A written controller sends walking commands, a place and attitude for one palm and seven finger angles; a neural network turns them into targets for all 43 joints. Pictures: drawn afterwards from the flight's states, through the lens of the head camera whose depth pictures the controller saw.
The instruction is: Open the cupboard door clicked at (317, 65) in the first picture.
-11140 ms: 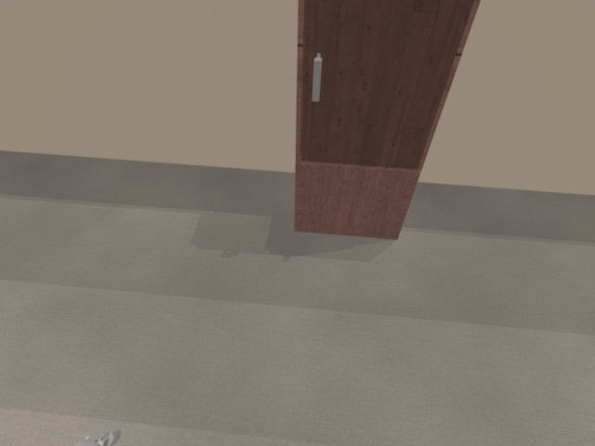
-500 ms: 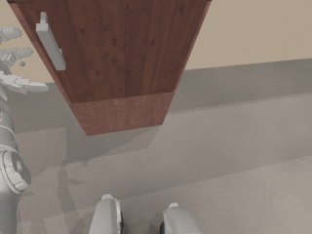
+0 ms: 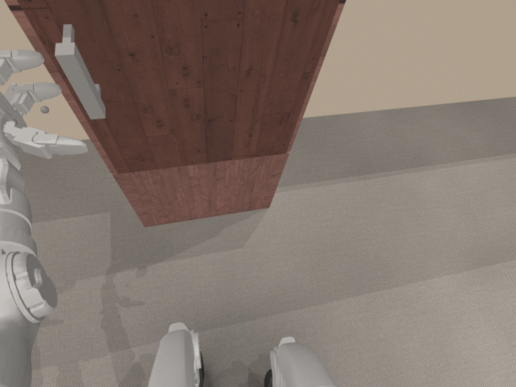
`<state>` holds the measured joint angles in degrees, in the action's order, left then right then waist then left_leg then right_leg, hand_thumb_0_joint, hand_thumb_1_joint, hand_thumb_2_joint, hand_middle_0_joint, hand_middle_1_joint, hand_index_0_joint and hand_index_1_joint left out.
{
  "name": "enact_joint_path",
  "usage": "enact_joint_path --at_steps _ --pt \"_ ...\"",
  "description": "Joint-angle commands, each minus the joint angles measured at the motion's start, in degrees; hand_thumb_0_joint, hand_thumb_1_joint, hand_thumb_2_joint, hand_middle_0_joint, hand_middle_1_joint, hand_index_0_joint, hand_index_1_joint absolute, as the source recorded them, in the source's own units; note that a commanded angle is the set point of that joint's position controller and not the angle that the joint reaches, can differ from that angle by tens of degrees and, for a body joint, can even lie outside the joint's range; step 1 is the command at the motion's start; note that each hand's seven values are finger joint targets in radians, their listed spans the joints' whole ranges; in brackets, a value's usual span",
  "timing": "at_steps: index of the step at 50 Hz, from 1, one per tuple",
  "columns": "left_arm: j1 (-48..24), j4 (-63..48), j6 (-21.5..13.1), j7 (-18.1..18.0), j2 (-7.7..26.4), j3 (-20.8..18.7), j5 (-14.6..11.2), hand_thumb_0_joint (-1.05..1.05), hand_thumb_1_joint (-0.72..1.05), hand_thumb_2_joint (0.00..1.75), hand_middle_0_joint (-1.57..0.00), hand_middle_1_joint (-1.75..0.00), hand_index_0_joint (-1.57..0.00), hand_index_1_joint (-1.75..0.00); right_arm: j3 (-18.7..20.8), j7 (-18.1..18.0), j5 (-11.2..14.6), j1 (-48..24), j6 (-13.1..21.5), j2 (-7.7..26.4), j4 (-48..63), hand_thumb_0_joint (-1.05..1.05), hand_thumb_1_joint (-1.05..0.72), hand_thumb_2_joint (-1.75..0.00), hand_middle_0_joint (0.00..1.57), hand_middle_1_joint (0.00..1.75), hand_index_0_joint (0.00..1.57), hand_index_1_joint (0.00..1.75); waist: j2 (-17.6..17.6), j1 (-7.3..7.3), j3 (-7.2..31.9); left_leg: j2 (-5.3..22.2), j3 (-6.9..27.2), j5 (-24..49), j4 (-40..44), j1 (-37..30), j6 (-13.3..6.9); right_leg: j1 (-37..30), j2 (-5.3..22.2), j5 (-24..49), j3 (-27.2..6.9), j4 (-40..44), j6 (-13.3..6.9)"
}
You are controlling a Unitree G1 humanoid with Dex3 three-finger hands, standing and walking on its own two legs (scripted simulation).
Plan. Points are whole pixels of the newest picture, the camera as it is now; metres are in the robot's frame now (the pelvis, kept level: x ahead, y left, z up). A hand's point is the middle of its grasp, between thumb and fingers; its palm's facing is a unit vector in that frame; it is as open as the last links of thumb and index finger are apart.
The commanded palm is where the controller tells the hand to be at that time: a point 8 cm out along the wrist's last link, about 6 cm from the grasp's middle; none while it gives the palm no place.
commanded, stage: slide the fingers in behind the handle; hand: left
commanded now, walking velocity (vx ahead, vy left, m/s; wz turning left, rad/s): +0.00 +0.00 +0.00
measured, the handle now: (83, 74) +0.56 +0.24 +0.08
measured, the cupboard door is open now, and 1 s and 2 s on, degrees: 0 0 0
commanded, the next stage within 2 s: close the thumb around the handle in 1.60 s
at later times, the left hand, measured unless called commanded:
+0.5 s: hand (73, 107) +0.50 +0.24 +0.08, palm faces +0.16 -0.99 -0.01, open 14.0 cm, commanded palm +0.47 +0.28 +0.07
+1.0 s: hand (92, 106) +0.50 +0.22 +0.07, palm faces +0.15 -0.99 +0.01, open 14.0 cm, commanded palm +0.48 +0.25 +0.07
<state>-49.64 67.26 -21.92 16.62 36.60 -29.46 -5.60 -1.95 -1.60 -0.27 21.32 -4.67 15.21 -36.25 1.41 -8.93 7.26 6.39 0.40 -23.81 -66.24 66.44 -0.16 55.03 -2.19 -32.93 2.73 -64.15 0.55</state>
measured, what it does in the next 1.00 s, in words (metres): stands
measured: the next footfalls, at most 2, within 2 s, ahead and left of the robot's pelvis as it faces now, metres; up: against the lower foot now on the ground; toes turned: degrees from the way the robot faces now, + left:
none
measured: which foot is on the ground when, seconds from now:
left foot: down 0.00-1.00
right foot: down 0.00-1.00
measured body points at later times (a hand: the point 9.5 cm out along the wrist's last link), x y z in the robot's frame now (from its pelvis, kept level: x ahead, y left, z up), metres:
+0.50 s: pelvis +0.00 -0.01 +0.00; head +0.13 +0.02 +0.43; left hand +0.49 +0.29 +0.08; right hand +0.02 -0.28 -0.11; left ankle +0.06 +0.12 -0.64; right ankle -0.03 -0.13 -0.64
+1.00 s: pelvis +0.00 +0.00 +0.00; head +0.13 +0.02 +0.43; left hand +0.49 +0.27 +0.08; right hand +0.01 -0.27 -0.11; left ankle +0.06 +0.12 -0.64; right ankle -0.03 -0.13 -0.64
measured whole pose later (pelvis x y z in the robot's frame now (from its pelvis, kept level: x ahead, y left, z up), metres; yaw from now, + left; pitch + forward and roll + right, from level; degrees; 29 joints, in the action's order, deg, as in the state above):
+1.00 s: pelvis +0.00 +0.00 +0.00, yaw +0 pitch +23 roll -4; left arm -49.8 65.6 -23.2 9.2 28.5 -24.7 -5.0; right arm -0.8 0.1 -1.1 21.7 -4.4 14.5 -37.3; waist 1.8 -9.0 8.2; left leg 6.1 0.3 -24.0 -65.9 65.5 0.2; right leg 54.4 -2.0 -33.4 2.5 -64.5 0.3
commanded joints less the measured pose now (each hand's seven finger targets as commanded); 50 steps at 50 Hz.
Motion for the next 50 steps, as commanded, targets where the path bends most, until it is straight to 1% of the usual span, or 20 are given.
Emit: enact_joint_path --at_steps 1,4,8,12,16,18,22,25,26,29,30,33,36,37,40,42,43,46,47,50 --pt "-22.3 -11.5 -4.2 0.2 16.6 -1.1 -0.6 0.00 -0.50 0.30 -0.30 -1.20 -0.30 -1.20 4.2 -0.7 -0.1 9.1 0.8 11.2 2.1 0.00 -0.90 -0.90 0.20 0.30 0.20 0.30 9.1 -0.08 25.9 -2.4 3.2 17.5 4.9 -34.4 -1.7 2.0 -2.4 18.5 -0.2 9.4 -1.3" --pt "-23.5 -12.4 -4.3 0.5 13.3 1.2 -0.9 0.00 -0.50 0.30 -0.30 -1.20 -0.30 -1.20 4.3 -0.6 -0.1 8.9 1.1 10.8 1.8 0.00 -0.90 -0.90 0.20 0.30 0.20 0.30 11.1 -0.22 26.8 -2.4 3.3 18.3 4.7 -36.3 -1.5 3.3 -2.3 18.8 -0.1 9.2 -1.5" --pt "-22.4 -12.5 -3.9 0.1 13.9 0.0 -1.6 0.00 -0.50 0.30 -0.30 -1.20 -0.30 -1.20 4.3 -0.6 -0.2 9.2 1.1 10.8 2.1 0.00 -0.90 -0.90 0.20 0.30 0.20 0.30 8.5 0.25 27.5 -2.7 3.1 18.9 4.5 -34.6 -1.9 0.5 -2.3 20.5 -0.3 9.0 -1.5" --pt "-23.1 -12.9 -3.9 -1.3 13.1 0.9 -0.8 0.00 -0.50 0.30 -0.30 -1.20 -0.30 -1.20 4.3 -0.3 -0.2 8.8 1.1 10.5 2.2 0.00 -0.90 -0.90 0.20 0.30 0.20 0.30 9.2 0.14 26.4 -2.7 2.9 17.5 4.6 -33.7 -1.8 0.9 -2.2 19.5 -0.4 9.1 -1.3" --pt "-23.3 -14.4 -5.2 -3.2 13.4 -0.3 -0.5 0.00 -0.50 0.30 -0.30 -1.20 -0.30 -1.20 4.5 -0.2 -0.4 8.8 1.2 10.4 2.0 0.00 -0.90 -0.90 0.20 0.30 0.20 0.30 9.1 0.49 28.2 -2.7 2.8 18.3 4.4 -34.4 -1.7 0.3 -2.2 20.2 -0.6 8.9 -1.3" --pt "-24.6 -15.2 -5.7 -3.6 12.0 0.7 -0.5 0.00 -0.50 0.30 -0.30 -1.20 -0.30 -1.20 4.4 0.0 -0.6 8.9 1.4 10.1 1.7 0.00 -0.90 -0.90 0.20 0.30 0.20 0.30 10.0 0.08 28.2 -2.8 2.9 19.0 4.1 -34.8 -1.8 0.2 -2.3 21.2 -0.7 8.5 -1.4" --pt "-23.0 -12.4 -4.6 -3.8 12.6 0.6 -0.1 0.00 -0.50 0.30 -0.30 -1.20 -0.30 -1.20 4.4 0.0 -0.3 8.7 1.2 10.4 2.0 0.00 -0.90 -0.90 0.20 0.30 0.20 0.30 7.3 -0.11 25.7 -2.9 2.3 16.5 4.6 -31.9 -1.9 -0.9 -2.2 20.4 -1.0 9.4 -1.0" --pt "-21.7 -13.1 -4.8 -3.8 12.5 0.2 -0.1 0.00 -0.50 0.30 -0.30 -1.20 -0.30 -1.20 4.4 0.1 -0.3 8.8 1.1 10.2 2.2 0.00 -0.90 -0.90 0.20 0.30 0.20 0.30 8.3 0.79 27.5 -3.1 2.1 18.1 4.6 -32.7 -1.7 -1.9 -2.1 22.0 -1.0 9.0 -1.2" --pt "-22.5 -13.4 -4.7 -3.8 11.1 1.4 -0.3 0.00 -0.50 0.30 -0.30 -1.20 -0.30 -1.20 4.5 0.1 -0.3 8.8 1.1 10.2 2.1 0.00 -0.90 -0.90 0.20 0.30 0.20 0.30 7.6 -0.07 27.1 -2.9 2.2 18.1 4.6 -33.0 -1.9 -1.2 -2.2 21.9 -0.9 9.1 -1.0" --pt "-24.2 -12.8 -5.0 -4.0 9.2 2.6 -0.6 0.00 -0.50 0.30 -0.30 -1.20 -0.30 -1.20 4.6 0.2 -0.4 8.9 1.3 10.0 1.6 0.00 -0.90 -0.90 0.20 0.30 0.20 0.30 7.1 -0.83 25.9 -2.9 2.4 17.2 4.5 -32.6 -1.9 -0.2 -2.2 21.1 -0.9 9.3 -0.9" --pt "-23.5 -12.4 -4.9 -4.2 9.9 2.0 -0.4 0.00 -0.50 0.30 -0.30 -1.20 -0.30 -1.20 4.6 0.2 -0.4 9.1 1.2 10.1 1.5 0.00 -0.90 -0.90 0.20 0.30 0.20 0.30 7.1 -0.49 25.9 -2.9 2.5 17.2 4.5 -32.5 -1.8 -0.2 -2.2 20.9 -0.8 9.2 -1.1" --pt "-25.4 -13.2 -5.3 -4.8 7.7 3.2 -0.5 0.00 -0.50 0.30 -0.30 -1.20 -0.30 -1.20 4.7 0.4 -0.7 9.3 1.5 10.0 1.3 0.00 -0.90 -0.90 0.20 0.30 0.20 0.30 7.9 -0.95 26.4 -3.0 2.9 17.1 4.4 -33.4 -1.8 1.0 -2.2 19.9 -0.7 9.1 -1.2" --pt "-24.2 -12.4 -5.1 -5.5 10.9 1.0 0.1 0.00 -0.50 0.30 -0.30 -1.20 -0.30 -1.20 4.6 0.3 -0.7 9.5 1.3 10.2 1.3 0.00 -0.90 -0.90 0.20 0.30 0.20 0.30 7.1 -0.15 27.5 -3.0 2.6 17.6 4.4 -32.1 -1.8 -0.9 -2.0 21.1 -0.9 8.8 -1.1" --pt "-24.6 -12.2 -4.9 -5.6 8.0 3.2 0.0 0.00 -0.50 0.30 -0.30 -1.20 -0.30 -1.20 4.6 0.5 -0.6 9.2 1.4 9.9 1.6 0.00 -0.90 -0.90 0.20 0.30 0.20 0.30 7.4 -0.71 26.7 -3.2 2.3 16.8 4.4 -32.0 -1.9 -0.3 -2.1 20.6 -1.0 9.2 -1.0" --pt "-24.9 -14.9 -6.0 -6.5 10.2 1.2 0.6 0.00 -0.50 0.30 -0.30 -1.20 -0.30 -1.20 4.8 0.6 -1.0 9.4 1.4 9.9 1.5 0.00 -0.90 -0.90 0.20 0.30 0.20 0.30 10.1 0.52 29.8 -3.0 2.6 19.5 4.2 -34.7 -1.5 -0.6 -2.1 22.0 -0.7 8.3 -1.4" --pt "-24.1 -14.3 -5.9 -6.6 6.1 4.2 0.8 0.00 -0.50 0.30 -0.30 -1.20 -0.30 -1.20 4.8 1.0 -0.9 9.2 1.3 9.5 1.5 0.00 -0.90 -0.90 0.20 0.30 0.20 0.30 10.0 -0.17 28.3 -3.0 2.7 19.7 4.5 -35.6 -1.4 0.7 -2.1 21.6 -0.3 8.6 -1.4" --pt "-24.5 -14.1 -5.9 -6.8 5.4 4.1 0.5 0.00 -0.50 0.30 -0.30 -1.20 -0.30 -1.20 4.9 1.1 -1.2 9.6 1.3 9.5 1.3 0.00 -0.90 -0.90 0.20 0.30 0.20 0.30 8.8 -0.61 28.0 -3.0 2.9 19.7 4.2 -35.5 -1.6 0.9 -2.2 21.7 -0.3 8.6 -1.4" --pt "-23.2 -14.3 -5.2 -7.1 6.5 2.9 0.1 0.00 -0.50 0.30 -0.30 -1.20 -0.30 -1.20 5.1 1.0 -1.0 9.7 1.0 9.9 1.4 0.00 -0.90 -0.90 0.20 0.30 0.20 0.30 7.6 -0.12 28.7 -3.0 2.8 19.8 4.8 -35.1 -1.5 -0.7 -2.2 22.5 -0.3 8.9 -1.3" --pt "-23.2 -13.8 -4.9 -7.1 4.7 4.4 -0.1 0.00 -0.50 0.30 -0.30 -1.20 -0.30 -1.20 5.0 1.1 -0.8 9.4 1.0 9.6 1.6 0.00 -0.90 -0.90 0.20 0.30 0.20 0.30 7.3 -0.40 27.4 -3.2 2.6 18.8 5.0 -34.4 -1.5 -0.6 -2.3 22.1 -0.3 9.3 -1.2" --pt "-24.7 -13.7 -5.2 -8.0 4.6 4.3 0.3 0.00 -0.50 0.30 -0.30 -1.20 -0.30 -1.20 5.1 1.2 -1.0 9.4 1.1 9.6 1.2 0.00 -0.90 -0.90 0.20 0.30 0.20 0.30 7.6 -0.64 26.7 -3.1 2.9 18.1 4.9 -34.4 -1.5 0.6 -2.2 20.9 -0.2 9.2 -1.2"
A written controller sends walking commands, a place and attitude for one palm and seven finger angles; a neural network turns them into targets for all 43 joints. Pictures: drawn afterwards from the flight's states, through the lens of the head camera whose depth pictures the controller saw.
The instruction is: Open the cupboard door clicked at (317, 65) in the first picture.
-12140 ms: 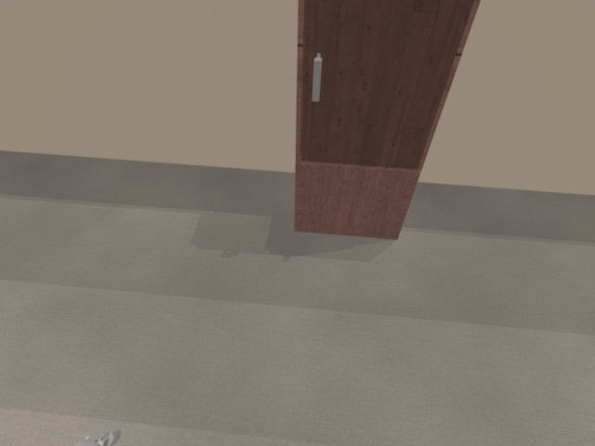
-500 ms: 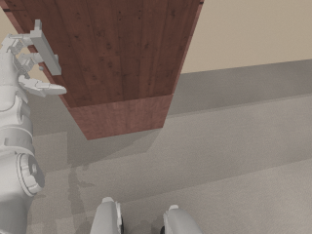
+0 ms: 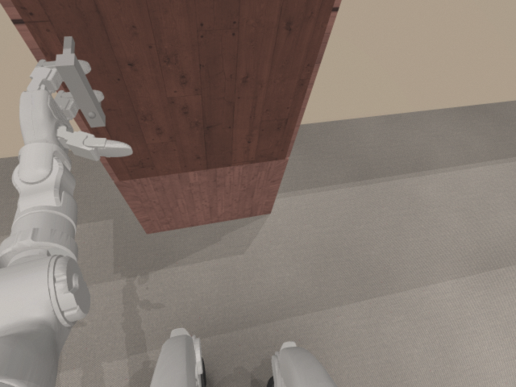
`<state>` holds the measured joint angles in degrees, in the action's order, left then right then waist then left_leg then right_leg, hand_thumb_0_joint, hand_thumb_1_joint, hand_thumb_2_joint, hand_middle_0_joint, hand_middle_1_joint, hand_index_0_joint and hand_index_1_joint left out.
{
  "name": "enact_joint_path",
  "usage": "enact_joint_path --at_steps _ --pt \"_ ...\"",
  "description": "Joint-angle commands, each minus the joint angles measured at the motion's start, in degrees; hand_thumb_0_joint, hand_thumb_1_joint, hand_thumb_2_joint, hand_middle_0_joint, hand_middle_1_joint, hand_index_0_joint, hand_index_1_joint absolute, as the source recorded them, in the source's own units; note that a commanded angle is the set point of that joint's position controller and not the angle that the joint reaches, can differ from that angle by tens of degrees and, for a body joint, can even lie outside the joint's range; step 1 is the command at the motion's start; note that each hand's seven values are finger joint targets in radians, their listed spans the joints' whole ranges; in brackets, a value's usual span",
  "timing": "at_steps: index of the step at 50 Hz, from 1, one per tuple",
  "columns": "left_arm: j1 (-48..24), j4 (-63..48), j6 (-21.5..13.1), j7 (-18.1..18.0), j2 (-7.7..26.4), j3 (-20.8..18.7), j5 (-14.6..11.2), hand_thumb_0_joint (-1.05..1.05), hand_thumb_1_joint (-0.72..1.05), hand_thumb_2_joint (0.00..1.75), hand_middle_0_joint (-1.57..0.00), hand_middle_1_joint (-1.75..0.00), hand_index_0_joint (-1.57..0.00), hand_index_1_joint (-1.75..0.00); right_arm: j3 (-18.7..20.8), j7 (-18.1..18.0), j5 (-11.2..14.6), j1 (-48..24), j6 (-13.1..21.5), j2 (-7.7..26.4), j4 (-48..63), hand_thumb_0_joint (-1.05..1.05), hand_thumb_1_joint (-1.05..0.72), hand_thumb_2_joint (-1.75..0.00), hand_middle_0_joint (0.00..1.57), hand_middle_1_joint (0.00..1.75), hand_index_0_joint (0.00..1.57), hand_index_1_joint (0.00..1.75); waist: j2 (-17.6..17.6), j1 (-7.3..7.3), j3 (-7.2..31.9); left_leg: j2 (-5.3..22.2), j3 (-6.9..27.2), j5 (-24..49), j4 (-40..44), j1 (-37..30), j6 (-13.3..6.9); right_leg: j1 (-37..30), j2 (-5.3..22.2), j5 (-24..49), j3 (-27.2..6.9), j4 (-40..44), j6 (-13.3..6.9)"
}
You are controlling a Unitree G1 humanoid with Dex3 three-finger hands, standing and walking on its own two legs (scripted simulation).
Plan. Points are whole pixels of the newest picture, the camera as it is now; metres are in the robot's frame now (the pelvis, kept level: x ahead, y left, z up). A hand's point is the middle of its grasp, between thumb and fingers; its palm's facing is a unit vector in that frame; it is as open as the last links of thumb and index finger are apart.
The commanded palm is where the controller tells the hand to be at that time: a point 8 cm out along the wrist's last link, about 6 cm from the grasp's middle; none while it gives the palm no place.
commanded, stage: slide the fingers in behind the handle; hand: left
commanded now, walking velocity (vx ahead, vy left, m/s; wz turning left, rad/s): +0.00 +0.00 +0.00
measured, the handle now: (84, 84) +0.56 +0.24 +0.08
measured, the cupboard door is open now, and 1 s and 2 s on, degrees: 0 0 17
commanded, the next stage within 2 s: close the thumb around the handle in 0.60 s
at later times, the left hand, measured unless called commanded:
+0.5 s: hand (102, 113) +0.51 +0.20 +0.08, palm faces +0.17 -0.99 +0.00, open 14.0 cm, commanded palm +0.48 +0.24 +0.07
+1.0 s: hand (101, 111) +0.51 +0.21 +0.07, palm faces +0.16 -0.99 -0.01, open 11.4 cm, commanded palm +0.48 +0.24 +0.07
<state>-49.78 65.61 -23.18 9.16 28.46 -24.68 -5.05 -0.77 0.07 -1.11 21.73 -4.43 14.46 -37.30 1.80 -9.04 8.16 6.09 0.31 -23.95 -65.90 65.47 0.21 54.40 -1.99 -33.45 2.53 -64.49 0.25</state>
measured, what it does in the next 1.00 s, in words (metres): stands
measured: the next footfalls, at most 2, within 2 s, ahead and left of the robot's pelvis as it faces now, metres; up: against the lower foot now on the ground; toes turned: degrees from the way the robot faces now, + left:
none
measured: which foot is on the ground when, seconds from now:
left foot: down 0.00-1.00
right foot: down 0.00-1.00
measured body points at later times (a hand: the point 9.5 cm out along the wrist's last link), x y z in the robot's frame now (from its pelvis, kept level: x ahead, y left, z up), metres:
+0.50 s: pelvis +0.00 +0.00 +0.00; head +0.12 +0.02 +0.43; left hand +0.49 +0.26 +0.08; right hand +0.01 -0.27 -0.11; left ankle +0.06 +0.12 -0.64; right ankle -0.03 -0.13 -0.64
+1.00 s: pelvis +0.00 +0.00 +0.00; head +0.13 +0.03 +0.43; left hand +0.50 +0.26 +0.07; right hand +0.01 -0.27 -0.11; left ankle +0.06 +0.12 -0.64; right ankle -0.03 -0.13 -0.64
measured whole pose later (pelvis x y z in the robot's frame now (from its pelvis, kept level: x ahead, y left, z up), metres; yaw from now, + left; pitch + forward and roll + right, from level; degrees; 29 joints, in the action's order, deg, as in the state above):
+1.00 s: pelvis +0.00 +0.00 +0.00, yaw +0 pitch +24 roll -4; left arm -51.6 66.5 -24.1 5.9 27.2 -22.9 -4.1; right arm -0.6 0.6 -1.7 21.4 -4.7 14.3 -37.3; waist 1.9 -9.2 8.1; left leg 5.7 0.6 -24.1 -66.2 66.2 0.3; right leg 55.0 -1.8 -33.8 2.7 -64.8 0.2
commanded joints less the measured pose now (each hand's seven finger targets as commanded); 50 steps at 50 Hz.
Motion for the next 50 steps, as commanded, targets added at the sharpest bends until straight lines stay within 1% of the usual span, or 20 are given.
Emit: enact_joint_path --at_steps 1,3,4,7,10,13,17,19,20,24,27,28,33,34,35,37,38,42,43,50 --pt "-25.4 -13.0 -4.4 -1.1 13.3 -0.8 0.0 0.00 -0.50 0.30 -0.30 -1.20 -0.30 -1.20 3.9 -0.4 -0.3 9.1 0.9 10.4 2.3 0.00 -0.90 -0.90 0.20 0.30 0.20 0.30 7.4 -0.41 26.0 -2.7 3.1 18.3 4.7 -33.7 -1.8 1.2 -2.3 21.2 0.0 9.4 -1.0" --pt "-26.3 -14.4 -5.5 -1.9 11.6 0.2 0.2 0.00 -0.50 0.30 -0.30 -1.20 -0.30 -1.20 4.0 -0.3 -0.7 9.1 1.1 10.2 2.3 0.00 -0.90 -0.90 0.20 0.30 0.20 0.30 8.4 -0.62 26.6 -2.8 3.4 19.4 4.6 -35.4 -1.8 2.0 -2.4 21.4 0.1 9.2 -1.2" --pt "-24.6 -13.0 -5.5 -2.3 12.0 -0.5 0.6 0.00 -0.50 0.30 -0.30 -1.20 -0.30 -1.20 4.0 -0.1 -0.6 9.0 1.1 10.1 2.3 0.00 -0.90 -0.90 0.20 0.30 0.20 0.30 8.0 -0.16 26.9 -2.8 3.2 19.5 4.5 -35.1 -1.6 1.9 -2.4 21.4 0.1 9.2 -1.1" --pt "-24.3 -11.9 -5.6 -2.7 11.0 0.3 0.8 0.00 -0.50 0.30 -0.30 -1.20 -0.30 -1.20 4.1 0.0 -0.7 8.8 1.0 10.1 2.2 0.00 -0.90 -0.90 0.20 0.30 0.20 0.30 6.8 -0.46 25.9 -2.9 3.1 17.6 4.8 -33.8 -1.6 1.3 -2.3 20.5 0.1 9.4 -1.0" --pt "-24.6 -11.7 -5.5 -3.1 8.4 2.2 0.8 0.00 -0.50 0.30 -0.30 -1.20 -0.30 -1.20 4.0 0.4 -0.8 8.8 0.8 9.9 2.3 0.00 -0.90 -0.90 0.20 0.30 0.20 0.30 7.7 -0.45 25.8 -2.9 3.4 17.9 5.2 -35.0 -1.5 2.2 -2.4 19.9 0.5 9.4 -1.2" --pt "-24.9 -10.7 -5.4 -3.9 12.0 -0.6 0.8 0.00 -0.50 0.30 -0.30 -1.20 -0.30 -1.20 3.9 0.1 -0.9 8.9 0.6 10.5 2.4 0.00 -0.90 -0.90 0.20 0.30 0.20 0.30 6.2 -0.45 24.9 -3.0 3.4 16.6 5.1 -33.1 -1.7 1.6 -2.3 19.4 0.1 9.5 -1.1" --pt "-26.9 -10.0 -5.5 -3.9 9.2 2.5 1.6 0.00 -0.50 0.30 -0.30 -1.20 -0.30 -1.20 3.7 0.2 -0.8 8.5 0.6 10.1 2.5 0.00 -0.90 -0.90 0.20 0.30 0.20 0.30 6.3 -1.56 23.4 -3.0 3.3 14.0 5.2 -32.2 -1.8 3.1 -2.2 17.3 0.1 10.0 -1.0" --pt "-28.2 -11.2 -6.3 -4.0 12.3 0.0 1.2 0.00 -0.50 0.30 -0.30 -1.20 -0.30 -1.20 3.8 -0.1 -0.9 8.7 0.8 10.5 2.3 0.00 -0.90 -0.90 0.20 0.30 0.20 0.30 6.3 -1.12 26.1 -3.0 3.2 15.5 4.7 -32.5 -1.9 1.8 -2.1 18.8 -0.3 9.5 -1.0" --pt "-27.8 -11.7 -6.4 -3.8 12.1 0.0 1.0 0.00 -0.50 0.30 -0.30 -1.20 -0.30 -1.20 3.8 -0.1 -0.8 8.6 0.8 10.3 2.4 0.00 -0.90 -0.90 0.20 0.30 0.20 0.30 7.0 -0.79 27.2 -3.2 3.1 16.2 4.5 -32.6 -1.8 1.1 -2.2 19.5 -0.4 9.3 -1.0" --pt "-25.5 -10.6 -6.5 -3.2 10.9 0.7 0.9 0.00 -0.50 0.30 -0.30 -1.20 -0.30 -1.20 3.8 0.1 -0.7 8.6 0.8 10.1 2.2 0.00 -0.90 -0.90 0.20 0.30 0.20 0.30 7.1 -0.49 27.2 -3.1 2.8 17.3 4.3 -33.0 -1.8 1.0 -2.2 20.8 -0.4 9.2 -1.0" --pt "-26.3 -9.6 -5.3 -3.0 11.8 0.4 0.9 0.00 -0.50 0.30 -0.30 -1.20 -0.30 -1.20 3.7 0.0 -0.7 8.8 0.5 10.3 2.1 0.00 -0.90 -0.90 0.20 0.30 0.20 0.30 5.4 -1.34 25.2 -3.2 2.5 15.5 4.2 -30.6 -2.1 0.5 -2.2 20.3 -0.6 9.8 -0.7" --pt "-25.7 -9.4 -5.3 -3.0 13.4 -1.1 0.8 0.00 -0.50 0.30 -0.30 -1.20 -0.30 -1.20 3.6 -0.1 -0.7 9.1 0.5 10.4 2.2 0.00 -0.90 -0.90 0.20 0.30 0.20 0.30 5.1 -0.71 25.5 -3.3 2.5 16.0 4.1 -30.1 -2.2 -0.5 -2.3 21.0 -0.7 9.6 -0.8" --pt "-26.9 -11.3 -5.6 -2.6 12.3 0.0 0.6 0.00 -0.50 0.30 -0.30 -1.20 -0.30 -1.20 3.6 -0.2 -0.7 9.1 0.7 10.1 2.2 0.00 -0.90 -0.90 0.20 0.30 0.20 0.30 6.5 -1.01 26.6 -3.2 2.6 17.2 3.8 -31.3 -2.2 0.1 -2.3 21.6 -0.6 9.2 -0.8" --pt "-25.8 -10.9 -5.6 -2.6 14.0 -1.5 0.6 0.00 -0.50 0.30 -0.30 -1.20 -0.30 -1.20 3.8 -0.3 -0.6 8.9 0.6 10.3 2.2 0.00 -0.90 -0.90 0.20 0.30 0.20 0.30 6.6 -0.42 27.1 -3.2 2.3 17.6 3.7 -31.1 -2.1 -0.3 -2.2 22.2 -0.8 9.2 -0.8" --pt "-25.4 -11.3 -5.5 -2.5 13.5 -0.8 0.7 0.00 -0.50 0.30 -0.30 -1.20 -0.30 -1.20 3.7 -0.3 -0.6 8.9 0.5 10.3 2.3 0.00 -0.90 -0.90 0.20 0.30 0.20 0.30 7.4 -0.48 27.3 -3.1 2.5 18.2 4.0 -31.7 -1.9 -0.4 -2.2 22.5 -0.6 9.0 -0.9" --pt "-24.2 -10.4 -5.0 -2.3 10.9 0.8 0.5 0.00 -0.39 0.35 -0.31 -1.21 -0.31 -1.21 3.8 -0.1 -0.5 8.8 0.4 10.1 2.4 0.00 -0.90 -0.90 0.20 0.30 0.20 0.30 6.5 -0.86 26.1 -3.2 2.4 17.8 4.1 -31.7 -2.0 0.4 -2.3 22.0 -0.4 9.4 -0.8" --pt "-24.8 -10.7 -5.1 -2.3 12.1 -0.3 0.4 0.00 -0.33 0.37 -0.31 -1.22 -0.31 -1.22 3.8 -0.1 -0.7 9.3 0.5 10.2 2.2 0.00 -0.90 -0.90 0.20 0.30 0.20 0.30 6.5 -0.75 26.4 -3.1 2.5 18.6 3.8 -32.0 -2.1 0.0 -2.3 22.8 -0.5 9.1 -0.9" --pt "-25.9 -11.0 -4.7 -2.3 11.3 0.7 0.4 0.00 -0.11 0.47 -0.33 -1.24 -0.33 -1.24 3.9 -0.1 -0.5 8.9 0.3 10.2 2.2 0.00 -0.90 -0.90 0.20 0.30 0.20 0.30 7.2 -1.08 25.6 -3.0 2.7 17.4 4.2 -32.2 -1.9 1.3 -2.3 21.2 -0.2 9.5 -0.9" --pt "-26.5 -10.5 -4.9 -2.5 12.2 -0.1 0.4 0.00 -0.05 0.49 -0.33 -1.25 -0.33 -1.25 3.9 -0.2 -0.6 9.4 0.4 10.4 2.0 0.00 -0.90 -0.90 0.20 0.30 0.20 0.30 5.9 -1.45 25.2 -3.0 2.9 17.6 4.0 -32.0 -2.0 1.4 -2.4 21.3 -0.3 9.4 -0.9" --pt "-26.4 -11.9 -5.0 -3.1 8.9 2.3 0.9 0.00 0.34 0.66 -0.36 -1.29 -0.36 -1.29 4.1 0.1 -0.9 9.4 0.4 10.1 2.0 0.00 -0.90 -0.90 0.20 0.30 0.20 0.30 8.3 -1.00 27.8 -2.8 3.6 20.1 4.2 -35.8 -1.5 2.9 -2.4 21.4 0.4 8.8 -1.2"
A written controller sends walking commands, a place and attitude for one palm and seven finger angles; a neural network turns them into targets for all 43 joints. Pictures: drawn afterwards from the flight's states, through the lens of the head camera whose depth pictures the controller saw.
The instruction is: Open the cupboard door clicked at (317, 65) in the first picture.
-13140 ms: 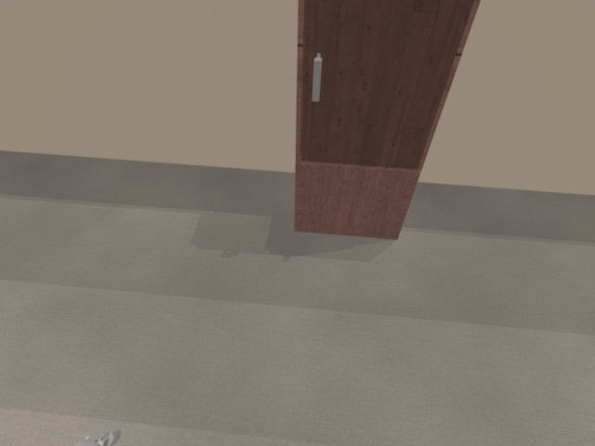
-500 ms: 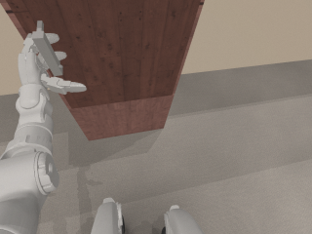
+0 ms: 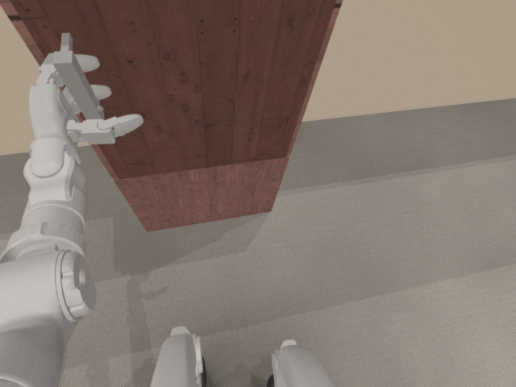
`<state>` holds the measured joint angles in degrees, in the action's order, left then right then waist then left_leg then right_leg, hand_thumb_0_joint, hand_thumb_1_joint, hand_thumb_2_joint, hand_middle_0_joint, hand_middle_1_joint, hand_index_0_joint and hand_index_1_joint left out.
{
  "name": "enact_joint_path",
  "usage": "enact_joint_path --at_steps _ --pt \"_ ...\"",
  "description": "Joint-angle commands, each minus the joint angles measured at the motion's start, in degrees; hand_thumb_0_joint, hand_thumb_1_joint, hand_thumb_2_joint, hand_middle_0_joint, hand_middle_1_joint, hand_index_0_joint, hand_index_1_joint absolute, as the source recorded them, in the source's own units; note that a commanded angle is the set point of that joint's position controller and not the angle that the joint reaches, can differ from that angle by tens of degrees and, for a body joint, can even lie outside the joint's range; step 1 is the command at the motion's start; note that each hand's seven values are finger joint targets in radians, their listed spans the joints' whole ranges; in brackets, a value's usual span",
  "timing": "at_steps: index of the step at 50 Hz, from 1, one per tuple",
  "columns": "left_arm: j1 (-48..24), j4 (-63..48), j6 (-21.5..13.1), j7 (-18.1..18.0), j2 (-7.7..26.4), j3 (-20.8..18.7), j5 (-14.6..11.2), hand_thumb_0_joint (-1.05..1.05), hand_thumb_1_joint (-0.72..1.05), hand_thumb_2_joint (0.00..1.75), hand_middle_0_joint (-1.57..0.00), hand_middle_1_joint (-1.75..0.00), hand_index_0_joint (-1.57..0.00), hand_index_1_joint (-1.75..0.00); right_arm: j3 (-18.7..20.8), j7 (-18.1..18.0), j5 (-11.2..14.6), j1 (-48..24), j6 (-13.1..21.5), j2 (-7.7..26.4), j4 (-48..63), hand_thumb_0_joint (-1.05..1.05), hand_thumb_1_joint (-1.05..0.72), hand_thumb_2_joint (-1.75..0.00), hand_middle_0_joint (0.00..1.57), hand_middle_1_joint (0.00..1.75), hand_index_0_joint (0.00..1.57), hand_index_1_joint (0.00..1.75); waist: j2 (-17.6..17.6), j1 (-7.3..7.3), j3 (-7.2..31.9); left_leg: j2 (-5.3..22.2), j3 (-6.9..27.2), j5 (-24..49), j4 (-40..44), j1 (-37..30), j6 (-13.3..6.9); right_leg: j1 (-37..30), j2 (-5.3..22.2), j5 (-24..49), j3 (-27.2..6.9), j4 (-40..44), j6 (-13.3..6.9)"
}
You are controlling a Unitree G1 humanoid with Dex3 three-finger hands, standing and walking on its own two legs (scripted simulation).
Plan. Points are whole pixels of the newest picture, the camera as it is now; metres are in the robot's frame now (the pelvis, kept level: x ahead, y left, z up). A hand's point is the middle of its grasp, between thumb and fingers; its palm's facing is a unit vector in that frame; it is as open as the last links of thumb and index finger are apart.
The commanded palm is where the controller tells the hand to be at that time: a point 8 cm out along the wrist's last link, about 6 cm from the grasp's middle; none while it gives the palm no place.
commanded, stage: close the thumb around the handle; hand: left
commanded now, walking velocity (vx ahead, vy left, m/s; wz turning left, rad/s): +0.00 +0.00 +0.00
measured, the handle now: (82, 81) +0.56 +0.23 +0.08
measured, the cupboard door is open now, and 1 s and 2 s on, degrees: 0 17 40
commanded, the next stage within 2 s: pull the door open along its arc in 0.40 s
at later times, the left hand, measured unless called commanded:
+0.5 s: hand (102, 110) +0.51 +0.20 +0.07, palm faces +0.17 -0.99 -0.01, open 5.6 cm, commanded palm +0.48 +0.24 +0.07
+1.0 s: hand (125, 168) +0.41 +0.16 +0.08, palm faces +0.18 -0.98 +0.06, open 5.9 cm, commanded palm +0.36 +0.21 +0.07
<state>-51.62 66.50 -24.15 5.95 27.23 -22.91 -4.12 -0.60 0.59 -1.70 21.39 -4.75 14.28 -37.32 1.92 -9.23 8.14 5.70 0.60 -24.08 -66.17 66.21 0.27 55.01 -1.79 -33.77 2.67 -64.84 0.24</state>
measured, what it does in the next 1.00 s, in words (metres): stands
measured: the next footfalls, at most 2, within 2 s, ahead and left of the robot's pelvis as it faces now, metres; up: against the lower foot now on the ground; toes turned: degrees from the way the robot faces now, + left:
none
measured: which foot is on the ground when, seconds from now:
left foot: down 0.00-1.00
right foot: down 0.00-1.00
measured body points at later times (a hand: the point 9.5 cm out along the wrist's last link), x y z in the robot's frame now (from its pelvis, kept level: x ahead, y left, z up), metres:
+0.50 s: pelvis +0.00 +0.00 +0.00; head +0.13 +0.02 +0.43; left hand +0.50 +0.25 +0.08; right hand +0.01 -0.27 -0.11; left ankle +0.06 +0.12 -0.64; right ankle -0.03 -0.13 -0.64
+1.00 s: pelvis +0.02 -0.01 +0.02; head +0.09 +0.00 +0.47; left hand +0.39 +0.21 +0.08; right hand +0.10 -0.26 -0.09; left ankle +0.06 +0.12 -0.64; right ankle -0.03 -0.13 -0.64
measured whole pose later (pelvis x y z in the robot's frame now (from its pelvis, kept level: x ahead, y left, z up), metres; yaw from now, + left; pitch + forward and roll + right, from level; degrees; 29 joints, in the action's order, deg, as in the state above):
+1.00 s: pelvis +0.02 -0.01 +0.02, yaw +0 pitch +18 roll -2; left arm -20.2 36.5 -24.1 -0.9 9.6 -13.0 -9.7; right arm 0.9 1.6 -0.3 19.2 -4.7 13.3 -33.3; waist 1.8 -4.0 10.0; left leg 5.2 -1.7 -23.6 -59.3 53.8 0.7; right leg 44.0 -1.2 -33.0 0.6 -59.0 0.1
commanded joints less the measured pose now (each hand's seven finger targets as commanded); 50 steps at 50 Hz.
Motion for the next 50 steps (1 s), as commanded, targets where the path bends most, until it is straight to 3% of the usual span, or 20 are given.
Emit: enact_joint_path --at_steps 1,2,5,8,10,13,22,25,26,34,41,42,46,47,48,49,50 --pt "-24.3 -12.1 -3.9 0.0 9.7 0.9 -0.1 0.00 0.40 0.68 -0.36 -1.30 -0.36 -1.30 3.9 -0.4 -0.3 9.6 0.6 10.3 2.0 0.00 -0.90 -0.90 0.20 0.30 0.20 0.30 8.0 -0.94 26.8 -2.5 3.3 19.7 4.6 -36.0 -1.6 2.4 -2.5 21.5 0.2 9.4 -1.2" --pt "-25.0 -12.1 -3.9 -0.3 9.7 0.8 -0.1 0.00 0.45 0.71 -0.37 -1.30 -0.37 -1.30 3.9 -0.3 -0.3 9.6 0.6 10.3 1.9 0.00 -0.90 -0.90 0.20 0.30 0.20 0.30 7.5 -1.21 26.2 -2.4 3.2 19.0 4.7 -35.5 -1.6 2.2 -2.5 21.1 0.3 9.6 -1.1" --pt "-23.5 -12.7 -4.2 -0.9 12.5 -2.0 -0.2 0.00 0.62 0.78 -0.38 -1.32 -0.38 -1.32 3.8 -0.4 -0.4 9.6 0.6 10.4 2.2 0.00 -0.90 -0.90 0.20 0.30 0.20 0.30 6.4 -0.05 28.5 -2.7 2.8 20.0 4.5 -34.6 -1.8 -0.5 -2.6 23.0 -0.1 9.2 -1.0" --pt "-24.4 -12.5 -4.6 -0.7 11.0 -0.2 0.5 0.00 0.79 0.85 -0.39 -1.34 -0.39 -1.34 3.8 -0.2 -0.5 9.7 0.7 10.2 2.0 0.00 -0.90 -0.90 0.20 0.30 0.20 0.30 6.7 -0.97 26.8 -2.7 2.8 19.9 4.3 -34.6 -1.9 0.7 -2.5 22.9 -0.1 9.2 -1.0" --pt "-23.6 -12.6 -4.6 -0.8 11.4 -0.5 0.5 0.00 0.90 0.90 -0.40 -1.35 -0.40 -1.35 3.8 -0.2 -0.4 9.6 0.5 10.2 2.2 0.00 -0.90 -0.90 0.20 0.30 0.20 0.30 6.7 -0.56 27.0 -2.7 2.7 20.2 4.5 -34.5 -1.8 0.0 -2.5 23.5 -0.1 9.3 -1.0" --pt "-23.5 -13.9 -5.1 -0.4 10.0 0.1 0.0 0.00 0.90 0.90 -0.40 -1.35 -0.40 -1.35 4.0 -0.1 -0.4 9.5 0.5 10.1 2.4 0.00 -0.90 -0.90 0.20 0.30 0.20 0.30 7.4 -0.52 27.7 -2.8 2.7 21.2 4.4 -35.8 -1.8 0.0 -2.6 24.3 -0.1 9.3 -1.1" --pt "-23.2 -12.7 -5.0 -0.5 11.5 -0.7 -0.1 0.00 0.90 0.90 -0.40 -1.35 -0.40 -1.35 3.9 -0.4 -0.2 9.2 0.3 10.3 2.1 0.00 -0.90 -0.90 0.20 0.30 0.20 0.30 5.5 -0.83 26.4 -2.8 2.5 19.3 4.7 -33.8 -1.9 -0.8 -2.6 23.7 -0.4 9.8 -0.9" --pt "-23.2 -12.1 -5.1 -0.2 11.5 -0.5 0.0 0.00 0.90 0.90 -0.40 -1.35 -0.40 -1.35 3.8 -0.4 -0.1 9.0 0.4 10.2 1.9 0.00 -0.90 -0.90 0.20 0.30 0.20 0.30 6.5 -0.59 25.9 -2.9 2.5 18.6 4.7 -33.7 -1.8 -0.1 -2.4 22.7 -0.4 9.8 -0.9" --pt "-22.3 -12.1 -5.0 -0.2 12.5 -1.6 -0.3 0.00 0.90 0.90 -0.40 -1.35 -0.40 -1.35 3.8 -0.4 -0.1 8.9 0.4 10.3 2.1 0.00 -0.90 -0.90 0.20 0.30 0.20 0.30 6.2 -0.07 26.1 -2.9 2.2 18.2 4.7 -33.0 -1.9 -0.9 -2.5 22.9 -0.6 9.9 -0.9" --pt "-10.4 -19.3 -5.5 1.0 8.9 -0.8 -2.0 0.00 0.90 0.90 -0.40 -1.35 -0.40 -1.35 4.3 0.0 0.4 7.5 0.0 9.8 4.4 0.00 -0.90 -0.90 0.20 0.30 0.20 0.30 6.5 3.30 29.9 -3.3 1.3 23.5 6.2 -37.1 -1.5 -5.4 -2.6 28.4 0.0 9.5 -1.1" --pt "9.0 -31.3 -4.8 0.2 1.8 2.4 -4.7 0.00 0.90 0.90 -0.40 -1.35 -0.40 -1.35 4.6 0.7 1.4 4.3 0.2 8.7 7.9 0.00 -0.90 -0.90 0.20 0.30 0.20 0.30 1.8 5.93 26.4 -4.2 -0.5 24.5 8.9 -36.5 -1.8 -12.1 -2.7 34.3 0.0 11.6 -0.6" --pt "10.2 -32.9 -4.7 0.0 0.8 3.5 -4.9 0.00 0.90 0.90 -0.40 -1.35 -0.40 -1.35 4.6 0.7 1.6 3.7 0.3 8.6 8.0 0.00 -0.90 -0.90 0.20 0.30 0.20 0.30 0.4 5.44 24.4 -4.1 -0.7 23.3 9.4 -35.9 -2.0 -12.3 -2.6 34.4 -0.1 12.1 -0.4" --pt "19.1 -39.9 -4.6 -1.2 -4.2 6.4 -6.2 0.00 0.90 0.90 -0.40 -1.35 -0.40 -1.35 4.5 0.8 1.9 1.2 1.3 7.7 9.7 0.00 -0.90 -0.90 0.20 0.30 0.20 0.30 0.7 6.90 21.9 -4.6 -1.3 21.5 10.7 -35.6 -1.8 -14.2 -2.3 34.0 -0.1 12.9 -0.4" --pt "18.8 -42.3 -3.9 -8.1 -6.7 1.0 -9.4 0.00 0.90 0.90 -0.40 -1.35 -0.40 -1.35 4.3 0.6 1.5 -0.4 1.8 6.1 9.9 0.00 -0.90 -0.90 0.20 0.30 0.20 0.30 -0.4 10.20 21.5 -4.5 -1.8 20.9 11.5 -33.8 -1.2 -15.6 -2.1 32.1 0.5 13.2 -0.3" --pt "20.0 -43.4 -3.6 -12.6 -9.7 4.1 -8.0 0.00 0.90 0.90 -0.40 -1.35 -0.40 -1.35 4.1 0.6 1.0 -1.0 2.6 5.9 9.9 0.00 -0.90 -0.90 0.20 0.30 0.20 0.30 -0.5 8.77 19.5 -4.6 -1.6 20.2 11.3 -33.5 -1.3 -14.8 -2.2 31.2 0.6 13.1 -0.2" --pt "22.8 -44.0 -3.2 -15.9 -13.2 5.9 -7.4 0.00 0.90 0.90 -0.40 -1.35 -0.40 -1.35 4.1 1.1 0.9 -1.6 2.9 5.5 9.9 0.00 -0.90 -0.90 0.20 0.30 0.20 0.30 -0.9 8.66 18.6 -4.4 -1.3 19.7 11.6 -33.8 -0.9 -13.8 -2.1 29.8 1.1 13.1 -0.1" --pt "24.2 -45.5 -3.1 -18.5 -14.6 7.1 -6.1 0.00 0.90 0.90 -0.40 -1.35 -0.40 -1.35 4.0 1.4 0.4 -2.1 3.2 5.4 10.0 0.00 -0.90 -0.90 0.20 0.30 0.20 0.30 -0.2 8.53 18.2 -4.3 -1.3 19.5 11.6 -33.7 -0.8 -13.4 -1.8 29.0 1.2 12.7 -0.3"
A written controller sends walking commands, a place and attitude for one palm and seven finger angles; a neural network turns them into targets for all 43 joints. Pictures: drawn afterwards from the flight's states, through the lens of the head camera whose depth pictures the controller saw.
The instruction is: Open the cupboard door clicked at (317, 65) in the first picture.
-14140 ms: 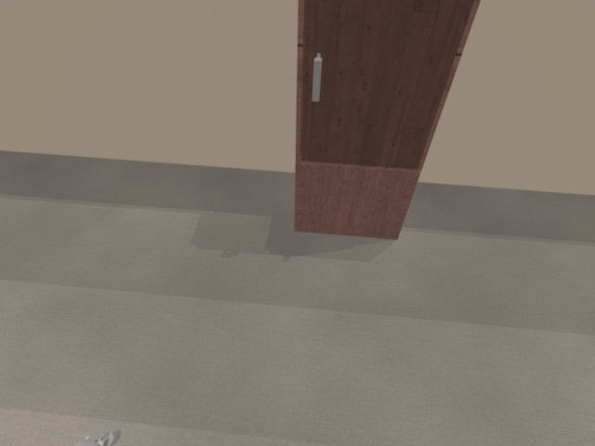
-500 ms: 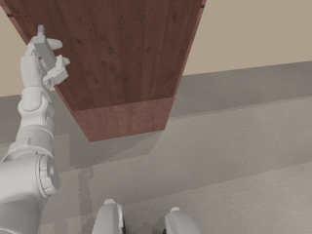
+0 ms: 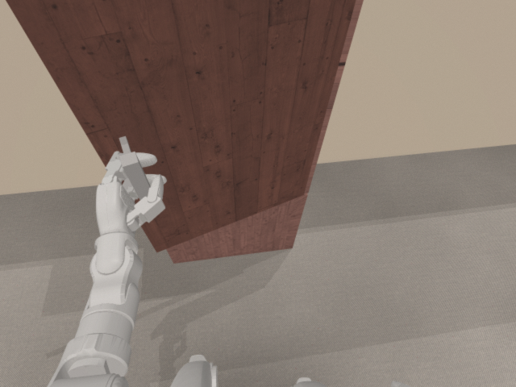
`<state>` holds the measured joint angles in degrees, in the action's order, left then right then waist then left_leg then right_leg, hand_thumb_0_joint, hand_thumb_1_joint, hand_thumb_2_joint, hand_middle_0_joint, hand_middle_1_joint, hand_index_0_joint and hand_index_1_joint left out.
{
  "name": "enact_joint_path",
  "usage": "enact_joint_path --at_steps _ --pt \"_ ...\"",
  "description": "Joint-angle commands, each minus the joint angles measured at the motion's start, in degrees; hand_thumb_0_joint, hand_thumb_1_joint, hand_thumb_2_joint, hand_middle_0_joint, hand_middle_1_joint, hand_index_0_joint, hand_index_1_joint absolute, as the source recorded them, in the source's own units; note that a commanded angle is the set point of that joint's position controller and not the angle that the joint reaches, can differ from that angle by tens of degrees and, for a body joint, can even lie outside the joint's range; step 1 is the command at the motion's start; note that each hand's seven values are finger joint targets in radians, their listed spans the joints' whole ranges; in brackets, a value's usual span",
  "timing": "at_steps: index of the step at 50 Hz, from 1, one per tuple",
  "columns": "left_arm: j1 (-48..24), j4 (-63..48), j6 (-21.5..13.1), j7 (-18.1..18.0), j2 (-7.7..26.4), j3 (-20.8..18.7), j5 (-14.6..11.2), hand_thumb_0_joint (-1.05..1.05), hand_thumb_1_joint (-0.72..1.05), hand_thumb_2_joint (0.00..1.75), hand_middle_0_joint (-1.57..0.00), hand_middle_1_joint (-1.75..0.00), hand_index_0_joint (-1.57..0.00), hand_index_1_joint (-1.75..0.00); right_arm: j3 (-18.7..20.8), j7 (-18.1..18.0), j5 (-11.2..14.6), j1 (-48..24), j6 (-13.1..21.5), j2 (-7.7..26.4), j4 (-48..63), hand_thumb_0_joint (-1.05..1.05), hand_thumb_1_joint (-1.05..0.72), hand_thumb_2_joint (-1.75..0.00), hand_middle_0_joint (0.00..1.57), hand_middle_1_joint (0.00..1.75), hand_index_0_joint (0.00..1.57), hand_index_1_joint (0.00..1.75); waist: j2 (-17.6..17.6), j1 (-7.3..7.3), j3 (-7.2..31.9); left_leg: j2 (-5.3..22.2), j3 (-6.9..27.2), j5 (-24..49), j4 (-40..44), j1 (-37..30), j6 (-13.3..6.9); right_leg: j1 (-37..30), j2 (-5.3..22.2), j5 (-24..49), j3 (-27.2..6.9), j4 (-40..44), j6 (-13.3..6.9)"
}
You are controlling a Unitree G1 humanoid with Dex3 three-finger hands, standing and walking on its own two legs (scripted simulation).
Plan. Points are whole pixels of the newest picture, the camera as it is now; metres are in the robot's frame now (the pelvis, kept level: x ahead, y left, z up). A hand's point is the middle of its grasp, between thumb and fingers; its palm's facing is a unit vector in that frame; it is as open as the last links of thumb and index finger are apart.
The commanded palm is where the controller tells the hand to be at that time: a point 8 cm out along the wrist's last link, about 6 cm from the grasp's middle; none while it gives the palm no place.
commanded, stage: pull the door open along its arc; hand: left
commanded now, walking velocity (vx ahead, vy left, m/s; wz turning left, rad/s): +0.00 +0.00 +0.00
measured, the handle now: (137, 174) +0.44 +0.20 +0.06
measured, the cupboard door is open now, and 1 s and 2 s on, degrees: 17 40 43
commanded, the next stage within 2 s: open thumb and fingers to let go in 0.50 s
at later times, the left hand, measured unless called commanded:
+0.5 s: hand (229, 266) +0.28 +0.04 +0.05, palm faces +0.40 -0.92 -0.03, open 5.9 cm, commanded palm +0.21 +0.07 +0.05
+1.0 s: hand (225, 260) +0.29 +0.05 +0.05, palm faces +0.44 -0.90 -0.04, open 9.7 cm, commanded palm +0.24 +0.08 +0.05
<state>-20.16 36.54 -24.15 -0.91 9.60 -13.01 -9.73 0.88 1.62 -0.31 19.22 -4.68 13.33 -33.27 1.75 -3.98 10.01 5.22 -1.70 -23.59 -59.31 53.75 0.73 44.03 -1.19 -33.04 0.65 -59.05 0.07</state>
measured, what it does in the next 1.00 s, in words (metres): shifts its weight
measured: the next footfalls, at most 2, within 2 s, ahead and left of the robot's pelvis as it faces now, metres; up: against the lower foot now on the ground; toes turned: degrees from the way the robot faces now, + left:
none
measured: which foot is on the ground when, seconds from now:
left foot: down 0.00-1.00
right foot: down 0.00-1.00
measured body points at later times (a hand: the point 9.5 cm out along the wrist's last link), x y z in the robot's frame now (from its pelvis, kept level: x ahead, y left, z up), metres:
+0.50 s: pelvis -0.01 -0.04 +0.00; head +0.02 -0.05 +0.45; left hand +0.26 +0.09 +0.06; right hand +0.18 -0.23 -0.10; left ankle +0.04 +0.13 -0.67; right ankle -0.05 -0.12 -0.67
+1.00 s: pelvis +0.01 -0.05 +0.00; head +0.05 -0.08 +0.45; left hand +0.26 +0.10 +0.06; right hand +0.20 -0.25 -0.11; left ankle +0.04 +0.13 -0.67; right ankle -0.05 -0.12 -0.67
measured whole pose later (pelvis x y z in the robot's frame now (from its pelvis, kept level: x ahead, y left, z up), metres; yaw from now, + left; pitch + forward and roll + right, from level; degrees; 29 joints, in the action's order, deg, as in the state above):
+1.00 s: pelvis +0.01 -0.05 +0.00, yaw +6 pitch +14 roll +2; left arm 8.4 7.3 -14.8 -32.3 -5.4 12.7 4.2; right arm 0.3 0.8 -4.6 12.3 0.5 11.6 -32.0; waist 2.1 -0.2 10.2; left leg 2.4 2.4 -22.8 -56.9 47.7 3.4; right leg 37.9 0.6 -36.9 4.9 -61.0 -3.7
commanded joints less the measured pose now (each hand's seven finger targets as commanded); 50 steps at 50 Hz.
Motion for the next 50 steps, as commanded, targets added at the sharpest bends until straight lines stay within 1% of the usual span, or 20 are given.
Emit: enact_joint_path --at_steps 1,3,6,10,14,15,16,17,21,23,26,28,29,30,33,38,42,45,48,50 --pt "-6.1 -17.2 -3.2 -14.2 1.5 -1.4 0.8 0.00 0.90 0.90 -0.40 -1.35 -0.40 -1.35 2.6 0.7 -1.5 -0.3 3.2 6.3 6.0 0.00 -0.90 -0.90 0.20 0.30 0.20 0.30 -1.5 3.33 16.8 -3.9 1.1 19.2 4.6 -21.1 -1.2 -2.9 -2.2 28.3 3.3 6.6 -0.1" --pt "-3.8 -21.6 -3.6 -19.7 -1.3 1.8 4.5 0.00 0.90 0.90 -0.40 -1.35 -0.40 -1.35 2.8 1.3 -2.4 -1.2 3.4 5.8 6.7 0.00 -0.90 -0.90 0.20 0.30 0.20 0.30 -1.0 3.71 18.1 -3.8 1.3 20.3 4.4 -22.1 -1.1 -3.3 -2.0 28.5 3.4 5.7 -0.4" --pt "-2.0 -24.5 -2.1 -27.4 -7.6 8.2 10.1 0.00 0.90 0.90 -0.40 -1.35 -0.40 -1.35 2.8 2.3 -3.5 -3.8 3.4 5.1 7.2 0.00 -0.90 -0.90 0.20 0.30 0.20 0.30 0.3 3.23 17.3 -3.8 1.2 17.8 4.3 -22.0 -1.1 -2.2 -1.3 25.6 3.5 5.9 -0.5" --pt "-1.6 -27.0 0.2 -34.6 -15.2 15.2 14.5 0.00 0.90 0.90 -0.40 -1.35 -0.40 -1.35 2.8 2.3 -4.3 -6.9 3.9 4.2 7.7 0.00 -0.90 -0.90 0.20 0.30 0.20 0.30 -3.3 2.18 15.8 -4.0 1.9 14.0 4.7 -21.1 -1.2 -2.3 -1.1 21.5 3.7 7.2 -0.8" --pt "3.3 -31.0 2.3 -35.1 -19.4 21.0 16.9 0.00 0.90 0.90 -0.40 -1.35 -0.40 -1.35 2.4 1.3 -4.7 -9.3 5.0 3.1 8.5 0.00 -0.90 -0.90 0.20 0.30 0.20 0.30 -4.2 2.33 15.8 -4.4 1.4 13.2 4.9 -21.1 -1.5 -4.6 -0.4 22.5 2.8 8.8 -1.0" --pt "3.9 -31.1 2.7 -35.0 -20.0 22.2 17.6 0.00 0.90 0.90 -0.40 -1.35 -0.40 -1.35 2.3 1.0 -4.8 -9.4 5.3 2.8 8.4 0.00 -0.90 -0.90 0.20 0.30 0.20 0.30 -6.0 1.85 14.4 -4.3 1.5 13.0 4.9 -20.9 -1.5 -4.8 -0.1 23.1 2.5 9.4 -0.9" --pt "5.5 -32.2 3.0 -34.9 -21.4 23.6 17.8 0.00 0.90 0.90 -0.40 -1.35 -0.40 -1.35 2.1 0.9 -4.7 -10.2 5.7 2.5 8.7 0.00 -0.90 -0.90 0.20 0.30 0.20 0.30 -5.1 2.32 14.1 -4.4 1.5 12.5 5.0 -20.9 -1.5 -4.9 0.1 22.7 2.3 9.7 -0.9" --pt "6.8 -32.3 3.4 -34.7 -22.9 25.5 17.9 0.00 0.90 0.90 -0.40 -1.35 -0.40 -1.35 1.7 0.8 -4.5 -10.8 6.1 2.2 8.8 0.00 -0.90 -0.90 0.20 0.30 0.20 0.30 -5.9 2.01 12.7 -4.5 1.7 11.7 5.2 -20.8 -1.5 -4.9 0.3 21.9 2.3 10.3 -0.9" --pt "12.8 -34.9 4.6 -34.3 -26.0 28.8 16.5 0.00 0.90 0.90 -0.40 -1.35 -0.40 -1.35 0.9 0.7 -4.1 -13.3 7.9 1.4 9.2 0.00 -0.90 -0.90 0.20 0.30 0.20 0.30 -5.8 2.88 11.1 -4.9 2.1 9.6 5.1 -20.5 -1.4 -5.8 1.1 20.3 1.5 12.0 -0.7" --pt "17.0 -35.8 5.6 -34.1 -24.7 27.8 15.8 0.00 0.90 0.90 -0.40 -1.35 -0.40 -1.35 0.7 0.6 -4.0 -14.2 8.5 1.3 9.5 0.00 -0.90 -0.90 0.20 0.30 0.20 0.30 -5.8 4.00 10.6 -5.1 2.4 9.0 5.2 -19.6 -1.2 -7.0 1.5 19.7 0.9 12.8 -0.7" --pt "21.2 -38.2 6.7 -34.0 -25.0 27.8 15.1 0.00 0.90 0.90 -0.40 -1.35 -0.40 -1.35 0.2 0.5 -3.8 -14.9 9.0 0.8 9.8 0.00 -0.90 -0.90 0.20 0.30 0.20 0.30 -5.9 4.46 9.9 -5.4 2.2 9.2 5.1 -20.4 -1.1 -7.5 2.1 21.0 0.4 13.5 -0.3" --pt "17.2 -37.8 7.2 -34.7 -23.1 25.8 15.0 0.00 0.90 0.90 -0.40 -1.35 -0.40 -1.35 0.0 -0.1 -4.0 -15.1 9.1 1.0 9.1 0.00 -0.90 -0.90 0.20 0.30 0.20 0.30 -6.3 4.06 8.3 -5.6 2.7 8.6 4.2 -18.8 -1.0 -6.7 2.6 20.8 -0.7 13.9 0.1" --pt "15.1 -37.1 7.3 -35.0 -22.8 25.1 14.7 0.00 0.90 0.90 -0.40 -1.35 -0.40 -1.35 -0.1 -0.3 -4.1 -15.7 9.1 0.9 8.8 0.00 -0.90 -0.90 0.20 0.30 0.20 0.30 -6.4 3.54 6.4 -5.6 2.8 7.3 3.6 -18.1 -1.0 -5.0 3.0 18.8 -1.5 14.6 0.4" --pt "9.9 -36.1 6.9 -35.6 -20.6 23.1 14.7 0.00 0.90 0.90 -0.40 -1.35 -0.40 -1.35 -0.3 -0.8 -4.4 -15.7 9.0 1.1 7.8 0.00 -0.90 -0.90 0.20 0.30 0.20 0.30 -7.7 2.58 5.3 -5.6 3.2 6.2 3.0 -16.9 -1.0 -3.8 3.6 16.9 -2.6 15.2 0.8" --pt "10.3 -34.9 6.1 -35.5 -19.8 21.4 14.3 0.00 0.69 0.81 -0.38 -1.33 -0.38 -1.33 -0.1 -1.4 -4.6 -16.1 9.0 1.0 7.3 0.00 -0.90 -0.90 0.20 0.30 0.20 0.30 -8.4 3.50 6.5 -5.7 3.9 6.6 2.7 -15.6 -0.9 -5.0 4.1 17.6 -3.8 14.9 0.8" --pt "17.5 -35.6 6.0 -33.3 -22.6 24.6 15.0 0.00 0.34 0.66 -0.36 -1.29 -0.36 -1.29 0.7 -0.8 -4.6 -12.8 8.8 1.5 8.5 0.00 -0.90 -0.90 0.20 0.30 0.20 0.30 -8.4 3.94 13.0 -5.7 3.2 12.6 3.1 -17.3 -1.1 -9.2 3.7 33.6 -1.6 10.4 1.3" --pt "20.7 -39.8 6.2 -31.9 -22.5 25.9 14.9 0.00 0.06 0.54 -0.34 -1.26 -0.34 -1.26 1.0 -0.7 -4.3 -11.4 8.3 1.9 9.7 0.00 -0.90 -0.90 0.20 0.30 0.20 0.30 -9.5 3.37 14.2 -5.8 2.6 15.1 2.9 -18.3 -1.2 -11.9 4.4 43.4 -1.7 9.8 2.2" --pt "20.9 -40.4 6.7 -31.8 -22.3 26.1 15.0 0.00 -0.15 0.45 -0.32 -1.24 -0.32 -1.24 1.0 -0.9 -4.1 -11.1 8.0 2.0 9.8 0.00 -0.90 -0.90 0.20 0.30 0.20 0.30 -8.6 2.80 13.0 -5.7 2.6 15.2 2.7 -18.6 -1.3 -11.1 4.3 43.2 -1.3 9.8 2.1" --pt "21.6 -40.0 7.0 -31.9 -22.1 25.9 14.8 0.00 -0.36 0.36 -0.31 -1.22 -0.31 -1.22 0.7 -1.1 -4.3 -11.3 8.0 2.2 10.0 0.00 -0.90 -0.90 0.20 0.30 0.20 0.30 -9.9 2.93 11.3 -5.6 3.0 14.2 3.0 -17.6 -1.3 -10.3 3.9 40.1 -0.7 10.0 1.8" --pt "21.6 -40.4 6.6 -32.1 -22.5 26.1 14.9 0.00 -0.50 0.30 -0.30 -1.20 -0.30 -1.20 0.8 -1.1 -4.3 -11.6 8.0 2.1 9.9 0.00 -0.90 -0.90 0.20 0.30 0.20 0.30 -8.2 3.03 12.2 -5.7 2.9 14.2 2.7 -18.1 -1.3 -9.5 3.9 39.7 -0.6 9.5 1.8"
